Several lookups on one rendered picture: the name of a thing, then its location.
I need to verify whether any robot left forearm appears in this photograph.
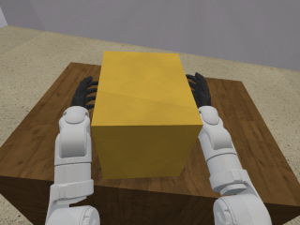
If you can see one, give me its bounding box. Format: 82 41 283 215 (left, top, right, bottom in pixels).
45 106 94 225

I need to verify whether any left robot hand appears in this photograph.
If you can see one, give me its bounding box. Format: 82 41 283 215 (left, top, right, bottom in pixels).
70 76 99 110

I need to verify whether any pedestal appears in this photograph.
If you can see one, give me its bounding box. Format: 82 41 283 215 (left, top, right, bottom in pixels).
0 62 300 225

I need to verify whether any right robot hand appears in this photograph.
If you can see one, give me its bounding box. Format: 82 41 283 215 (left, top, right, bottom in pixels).
186 72 212 109

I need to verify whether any carton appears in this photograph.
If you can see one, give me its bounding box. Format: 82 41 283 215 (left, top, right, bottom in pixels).
91 51 203 179

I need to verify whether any robot right forearm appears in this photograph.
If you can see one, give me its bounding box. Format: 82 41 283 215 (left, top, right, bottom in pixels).
198 106 272 225

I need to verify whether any robot left upper arm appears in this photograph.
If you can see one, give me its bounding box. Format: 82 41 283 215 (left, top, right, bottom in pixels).
46 205 100 225

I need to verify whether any robot right upper arm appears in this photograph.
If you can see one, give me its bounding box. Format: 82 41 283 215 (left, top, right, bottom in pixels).
213 193 271 225

